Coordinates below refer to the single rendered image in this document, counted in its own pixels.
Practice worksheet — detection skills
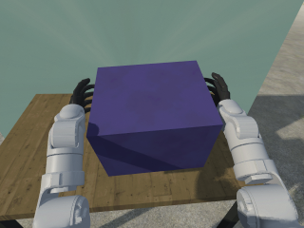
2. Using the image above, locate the left robot hand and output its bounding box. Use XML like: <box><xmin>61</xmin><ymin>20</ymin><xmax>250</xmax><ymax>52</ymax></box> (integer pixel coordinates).
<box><xmin>69</xmin><ymin>78</ymin><xmax>95</xmax><ymax>114</ymax></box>

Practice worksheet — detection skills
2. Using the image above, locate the carton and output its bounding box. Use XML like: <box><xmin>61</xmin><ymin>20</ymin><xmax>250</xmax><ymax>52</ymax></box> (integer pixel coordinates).
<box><xmin>86</xmin><ymin>60</ymin><xmax>223</xmax><ymax>177</ymax></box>

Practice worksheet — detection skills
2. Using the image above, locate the robot left upper arm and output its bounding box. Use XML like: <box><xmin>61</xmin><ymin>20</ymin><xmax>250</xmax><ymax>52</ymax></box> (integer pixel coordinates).
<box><xmin>33</xmin><ymin>195</ymin><xmax>91</xmax><ymax>228</ymax></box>

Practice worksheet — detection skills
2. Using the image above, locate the robot right upper arm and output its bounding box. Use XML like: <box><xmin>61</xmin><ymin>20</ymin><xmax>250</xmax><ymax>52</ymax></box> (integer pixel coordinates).
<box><xmin>237</xmin><ymin>183</ymin><xmax>304</xmax><ymax>228</ymax></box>

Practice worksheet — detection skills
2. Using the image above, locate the right robot hand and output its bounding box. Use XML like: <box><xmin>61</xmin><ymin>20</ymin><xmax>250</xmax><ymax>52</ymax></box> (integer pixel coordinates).
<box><xmin>204</xmin><ymin>72</ymin><xmax>230</xmax><ymax>107</ymax></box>

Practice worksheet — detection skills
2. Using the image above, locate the robot right forearm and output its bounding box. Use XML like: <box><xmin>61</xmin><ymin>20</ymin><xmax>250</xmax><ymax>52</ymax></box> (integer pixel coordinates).
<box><xmin>217</xmin><ymin>99</ymin><xmax>298</xmax><ymax>222</ymax></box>

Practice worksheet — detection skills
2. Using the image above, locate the robot left forearm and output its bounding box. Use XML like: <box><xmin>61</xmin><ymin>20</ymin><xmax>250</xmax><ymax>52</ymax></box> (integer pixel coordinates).
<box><xmin>32</xmin><ymin>104</ymin><xmax>86</xmax><ymax>228</ymax></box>

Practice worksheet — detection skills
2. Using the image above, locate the table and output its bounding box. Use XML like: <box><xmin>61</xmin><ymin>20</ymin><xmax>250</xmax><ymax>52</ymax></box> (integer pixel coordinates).
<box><xmin>0</xmin><ymin>92</ymin><xmax>264</xmax><ymax>228</ymax></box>

